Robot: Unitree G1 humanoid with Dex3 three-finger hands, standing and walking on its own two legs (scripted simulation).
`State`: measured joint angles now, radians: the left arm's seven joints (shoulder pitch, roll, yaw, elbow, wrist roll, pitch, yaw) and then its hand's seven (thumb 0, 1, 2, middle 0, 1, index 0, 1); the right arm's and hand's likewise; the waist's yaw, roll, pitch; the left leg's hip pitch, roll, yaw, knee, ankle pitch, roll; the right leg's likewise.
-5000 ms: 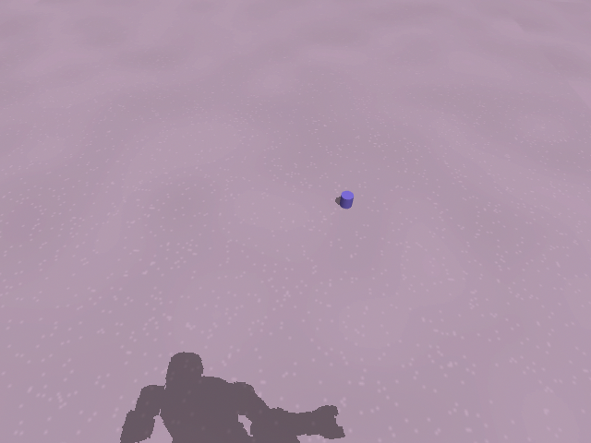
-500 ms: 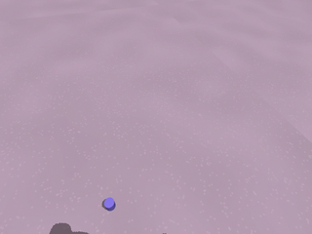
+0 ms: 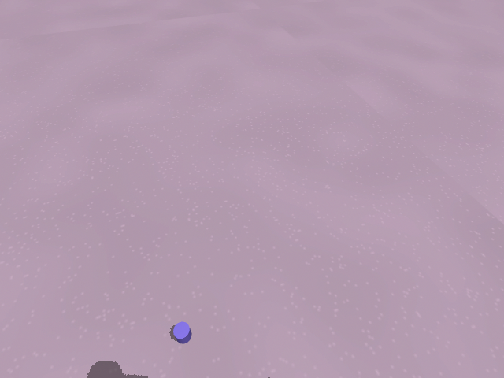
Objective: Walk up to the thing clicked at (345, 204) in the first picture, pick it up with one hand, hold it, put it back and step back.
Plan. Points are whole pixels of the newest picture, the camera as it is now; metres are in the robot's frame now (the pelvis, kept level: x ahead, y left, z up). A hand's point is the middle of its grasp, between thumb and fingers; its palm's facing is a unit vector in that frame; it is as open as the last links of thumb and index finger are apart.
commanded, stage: walk up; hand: left
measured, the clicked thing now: (182, 332) +0.42 +0.23 -0.75
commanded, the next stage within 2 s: none
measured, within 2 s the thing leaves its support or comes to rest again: neither
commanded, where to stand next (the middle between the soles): +0.04 +0.00 m, yaw +0 degrees
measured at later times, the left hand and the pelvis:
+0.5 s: hand out of the picture +0.06 +0.27 -0.16, palm faces -0.01 -0.93 -0.36, open 7.4 cm; pelvis +0.02 +0.01 -0.01, yaw +0 degrees
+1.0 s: hand out of the picture +0.16 +0.29 -0.18, palm faces -0.03 -0.93 -0.36, open 7.4 cm; pelvis +0.06 +0.02 -0.02, yaw +0 degrees
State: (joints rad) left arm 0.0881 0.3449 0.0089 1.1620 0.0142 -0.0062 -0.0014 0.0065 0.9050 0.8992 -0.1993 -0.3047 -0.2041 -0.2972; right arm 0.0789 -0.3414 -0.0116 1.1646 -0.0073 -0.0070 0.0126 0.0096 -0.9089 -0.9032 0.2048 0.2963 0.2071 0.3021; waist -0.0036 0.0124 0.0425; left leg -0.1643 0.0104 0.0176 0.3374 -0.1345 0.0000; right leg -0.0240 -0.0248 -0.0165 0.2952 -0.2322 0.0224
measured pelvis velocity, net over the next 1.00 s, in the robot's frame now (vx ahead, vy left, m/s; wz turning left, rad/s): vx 0.06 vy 0.02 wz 0.00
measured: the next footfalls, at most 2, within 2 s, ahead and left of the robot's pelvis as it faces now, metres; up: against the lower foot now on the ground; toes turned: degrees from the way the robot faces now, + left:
right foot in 1.08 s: +0.12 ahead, -0.12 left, +0.00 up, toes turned +3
left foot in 1.48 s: +0.05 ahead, +0.11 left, +0.00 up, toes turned +2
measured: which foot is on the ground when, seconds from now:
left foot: down 0.00-1.00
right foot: down 0.00-0.64, up 0.66-1.00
